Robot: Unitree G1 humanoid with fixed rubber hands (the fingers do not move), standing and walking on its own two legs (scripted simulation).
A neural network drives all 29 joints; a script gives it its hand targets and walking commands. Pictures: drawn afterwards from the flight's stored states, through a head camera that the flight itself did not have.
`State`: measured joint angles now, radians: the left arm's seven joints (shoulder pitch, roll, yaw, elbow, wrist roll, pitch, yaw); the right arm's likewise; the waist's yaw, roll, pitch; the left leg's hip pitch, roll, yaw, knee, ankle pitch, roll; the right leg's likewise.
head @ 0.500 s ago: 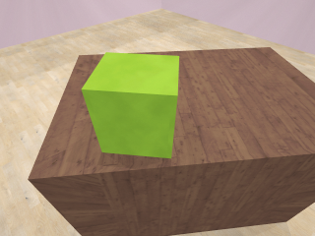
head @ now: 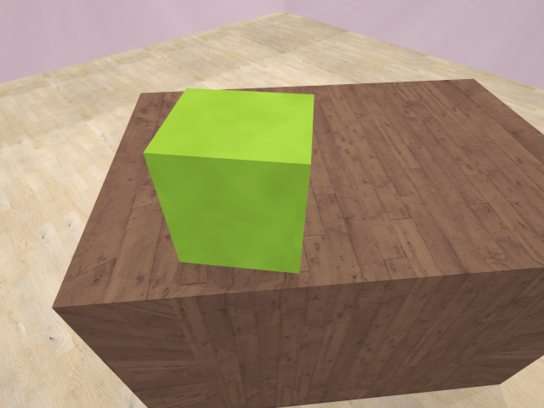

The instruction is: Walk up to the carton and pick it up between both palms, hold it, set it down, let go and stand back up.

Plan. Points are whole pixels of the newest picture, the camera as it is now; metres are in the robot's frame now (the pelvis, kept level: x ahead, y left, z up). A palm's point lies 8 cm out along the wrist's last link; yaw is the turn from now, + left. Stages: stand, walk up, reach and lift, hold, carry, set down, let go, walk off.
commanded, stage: stand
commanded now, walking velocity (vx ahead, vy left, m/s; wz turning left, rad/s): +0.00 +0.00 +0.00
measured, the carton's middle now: (243, 182) +0.48 +0.05 +0.10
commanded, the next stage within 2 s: none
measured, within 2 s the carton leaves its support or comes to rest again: neither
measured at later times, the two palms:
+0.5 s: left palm out of the picture +0.03 +0.24 -0.13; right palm out of the picture +0.02 -0.24 -0.14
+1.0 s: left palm out of the picture +0.03 +0.23 -0.13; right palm out of the picture +0.02 -0.24 -0.14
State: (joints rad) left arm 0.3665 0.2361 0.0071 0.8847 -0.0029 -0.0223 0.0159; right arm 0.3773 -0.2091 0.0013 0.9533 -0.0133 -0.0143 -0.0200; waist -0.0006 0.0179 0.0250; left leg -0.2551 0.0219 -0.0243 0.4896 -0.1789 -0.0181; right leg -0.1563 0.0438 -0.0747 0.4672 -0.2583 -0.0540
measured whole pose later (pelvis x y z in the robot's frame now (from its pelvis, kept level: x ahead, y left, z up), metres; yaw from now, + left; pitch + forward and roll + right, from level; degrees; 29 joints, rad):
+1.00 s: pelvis +0.03 -0.01 +0.00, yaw +0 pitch -2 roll +0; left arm 0.33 0.19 0.00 0.98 -0.01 -0.02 0.04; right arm 0.31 -0.18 0.02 1.05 0.00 0.00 -0.05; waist 0.00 0.02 0.05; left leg -0.21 0.02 -0.03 0.45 -0.20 -0.03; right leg -0.10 0.05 -0.07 0.41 -0.27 -0.06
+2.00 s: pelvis +0.04 +0.00 +0.00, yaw -1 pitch -2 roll +0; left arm 0.34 0.17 0.00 1.01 -0.01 -0.02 0.05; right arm 0.27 -0.16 0.02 1.09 0.01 -0.01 -0.06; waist 0.00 0.01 0.06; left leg -0.18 0.02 -0.01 0.44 -0.22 -0.01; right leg -0.07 0.03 -0.05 0.39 -0.28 -0.04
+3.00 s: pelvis +0.03 +0.01 +0.01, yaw -1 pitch -2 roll +0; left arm 0.34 0.16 0.00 1.05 -0.01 -0.02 0.05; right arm 0.30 -0.15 0.02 1.10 0.01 -0.01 -0.05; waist 0.00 0.01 0.06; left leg -0.19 0.01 0.00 0.43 -0.20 0.00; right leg -0.10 0.02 -0.04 0.40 -0.27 -0.03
